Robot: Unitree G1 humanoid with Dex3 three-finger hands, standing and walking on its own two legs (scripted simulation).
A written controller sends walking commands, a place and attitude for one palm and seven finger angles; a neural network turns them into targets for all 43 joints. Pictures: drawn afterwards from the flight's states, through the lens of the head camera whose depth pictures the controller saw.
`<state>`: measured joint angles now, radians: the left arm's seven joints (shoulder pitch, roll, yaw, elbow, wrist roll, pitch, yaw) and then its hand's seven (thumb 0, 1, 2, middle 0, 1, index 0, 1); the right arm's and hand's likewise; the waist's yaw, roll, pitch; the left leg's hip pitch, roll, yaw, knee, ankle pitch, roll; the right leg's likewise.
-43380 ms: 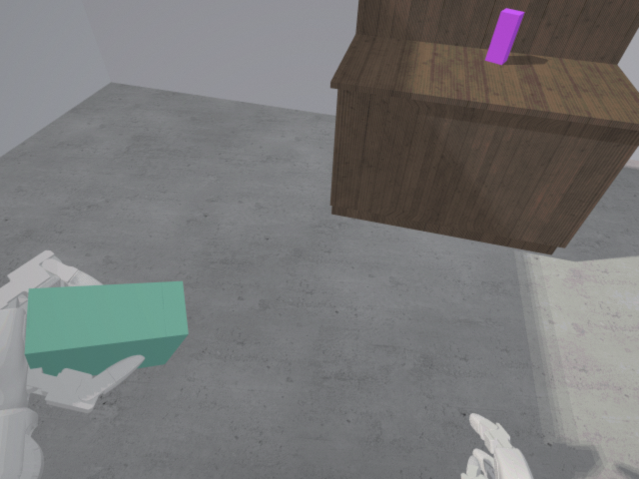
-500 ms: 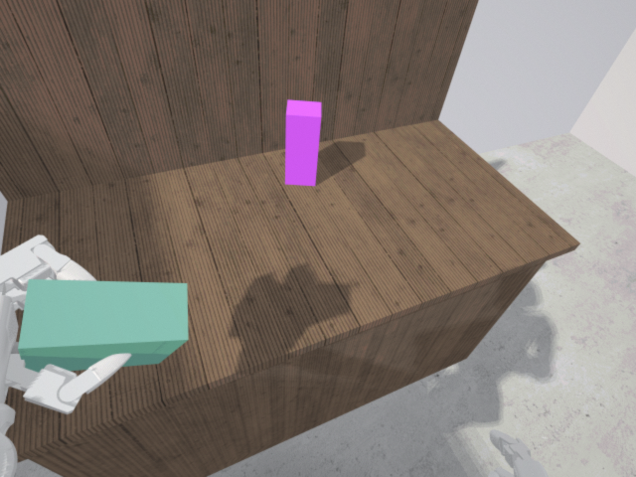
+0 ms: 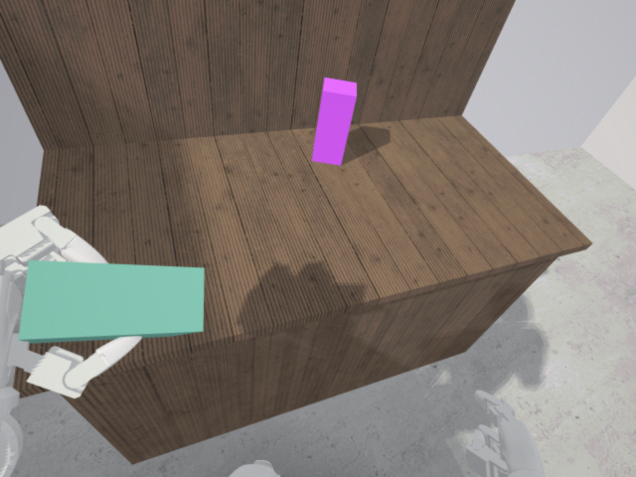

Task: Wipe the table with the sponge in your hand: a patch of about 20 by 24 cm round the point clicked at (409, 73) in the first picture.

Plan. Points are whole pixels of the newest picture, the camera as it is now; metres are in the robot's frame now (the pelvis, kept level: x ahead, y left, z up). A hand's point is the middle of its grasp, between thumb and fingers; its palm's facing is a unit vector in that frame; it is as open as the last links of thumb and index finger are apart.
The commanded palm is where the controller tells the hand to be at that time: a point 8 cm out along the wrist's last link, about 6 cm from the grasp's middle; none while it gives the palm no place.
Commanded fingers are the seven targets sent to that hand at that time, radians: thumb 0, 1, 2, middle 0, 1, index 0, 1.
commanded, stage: step back with the hand held close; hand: left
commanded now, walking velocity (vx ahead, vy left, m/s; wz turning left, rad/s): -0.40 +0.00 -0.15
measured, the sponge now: (139, 306) +0.23 +0.19 +0.16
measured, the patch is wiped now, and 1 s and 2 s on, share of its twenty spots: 1.00 1.00 1.00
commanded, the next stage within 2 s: stop stepping back and stand still in 0.52 s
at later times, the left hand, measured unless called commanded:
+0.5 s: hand out of the picture +0.12 +0.25 +0.21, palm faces +0.20 -0.94 -0.29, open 9.4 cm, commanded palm +0.09 +0.30 +0.20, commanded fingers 0.00 0.10 1.30 -1.20 -1.60 -1.20 -1.60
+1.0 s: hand out of the picture -0.05 +0.34 +0.20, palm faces +0.31 -0.90 -0.30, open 9.4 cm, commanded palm -0.09 +0.37 +0.20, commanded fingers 0.00 0.10 1.30 -1.20 -1.60 -1.20 -1.60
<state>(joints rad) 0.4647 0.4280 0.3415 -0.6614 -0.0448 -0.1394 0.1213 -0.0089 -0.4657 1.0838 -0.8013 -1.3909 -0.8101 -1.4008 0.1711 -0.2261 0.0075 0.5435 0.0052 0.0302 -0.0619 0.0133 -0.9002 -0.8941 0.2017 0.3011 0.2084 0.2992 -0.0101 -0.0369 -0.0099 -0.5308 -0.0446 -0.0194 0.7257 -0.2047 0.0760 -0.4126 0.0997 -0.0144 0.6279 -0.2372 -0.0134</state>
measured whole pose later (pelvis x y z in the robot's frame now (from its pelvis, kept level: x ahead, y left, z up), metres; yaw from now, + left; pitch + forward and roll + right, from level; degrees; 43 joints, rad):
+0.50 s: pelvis -0.11 +0.04 +0.01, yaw -7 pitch -2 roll -6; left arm 0.44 0.44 0.32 -0.64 -0.06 -0.19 0.07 -0.01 -0.47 1.08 -0.80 -1.39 -0.81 -1.40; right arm 0.20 -0.17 0.03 0.66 0.01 -0.02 -0.02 0.01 -0.90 -0.89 0.20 0.30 0.21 0.30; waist 0.02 -0.03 -0.05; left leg -0.62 -0.05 -0.07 1.10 -0.43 -0.03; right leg -0.13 0.07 0.04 0.52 -0.36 0.03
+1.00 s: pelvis -0.28 +0.10 +0.00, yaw -6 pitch -3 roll -5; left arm 0.37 0.42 0.35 -0.50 -0.05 -0.11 0.07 -0.01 -0.47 1.08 -0.80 -1.39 -0.81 -1.40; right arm 0.26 -0.20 0.03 0.70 0.02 -0.04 -0.02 0.02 -0.90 -0.89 0.20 0.30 0.21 0.30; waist 0.02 -0.01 -0.08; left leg -0.67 -0.02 -0.07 1.43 -0.36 0.00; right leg -0.30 0.08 -0.12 0.61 -0.26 -0.06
